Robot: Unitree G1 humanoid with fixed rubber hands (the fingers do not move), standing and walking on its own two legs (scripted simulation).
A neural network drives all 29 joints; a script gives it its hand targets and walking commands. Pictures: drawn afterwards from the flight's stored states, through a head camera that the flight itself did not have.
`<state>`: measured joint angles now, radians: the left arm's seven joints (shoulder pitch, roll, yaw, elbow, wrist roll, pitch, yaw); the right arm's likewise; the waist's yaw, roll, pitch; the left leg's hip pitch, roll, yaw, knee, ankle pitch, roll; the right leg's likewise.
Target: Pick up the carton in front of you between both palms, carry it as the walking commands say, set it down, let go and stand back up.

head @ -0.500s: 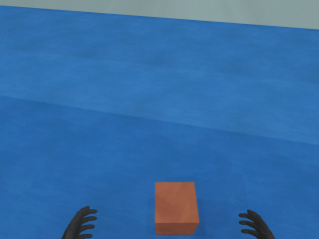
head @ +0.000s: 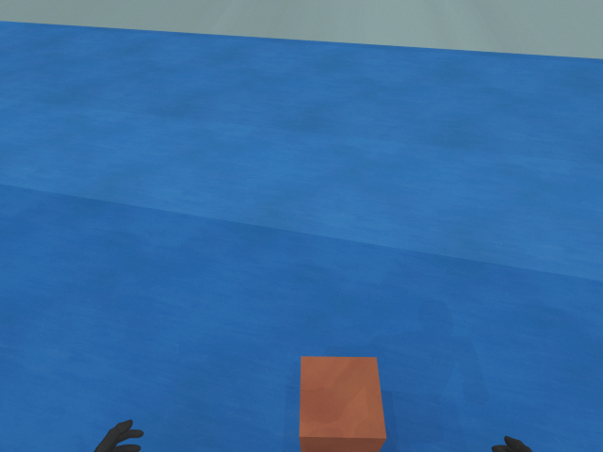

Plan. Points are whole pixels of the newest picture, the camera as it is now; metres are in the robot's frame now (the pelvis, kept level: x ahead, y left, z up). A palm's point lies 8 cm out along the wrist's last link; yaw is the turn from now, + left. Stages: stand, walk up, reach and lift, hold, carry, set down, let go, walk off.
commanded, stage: stand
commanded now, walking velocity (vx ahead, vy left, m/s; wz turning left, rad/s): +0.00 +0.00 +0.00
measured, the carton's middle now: (338, 409) +0.39 -0.07 -0.64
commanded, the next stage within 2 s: none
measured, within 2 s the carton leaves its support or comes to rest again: neither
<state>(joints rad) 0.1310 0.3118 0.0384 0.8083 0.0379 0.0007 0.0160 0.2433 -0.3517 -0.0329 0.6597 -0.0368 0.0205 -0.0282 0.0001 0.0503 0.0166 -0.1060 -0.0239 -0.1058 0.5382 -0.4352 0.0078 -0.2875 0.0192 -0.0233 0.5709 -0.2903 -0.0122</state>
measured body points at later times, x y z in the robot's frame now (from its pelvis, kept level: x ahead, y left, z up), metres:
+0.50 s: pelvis -0.02 +0.00 +0.01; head -0.02 -0.01 +0.46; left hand +0.10 +0.30 -0.10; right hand +0.09 -0.30 -0.10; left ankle -0.09 +0.12 -0.73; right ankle +0.01 -0.11 -0.73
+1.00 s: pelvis -0.03 -0.01 +0.01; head -0.03 -0.02 +0.46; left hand +0.07 +0.31 -0.10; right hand +0.06 -0.32 -0.11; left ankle -0.09 +0.12 -0.73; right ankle +0.01 -0.11 -0.73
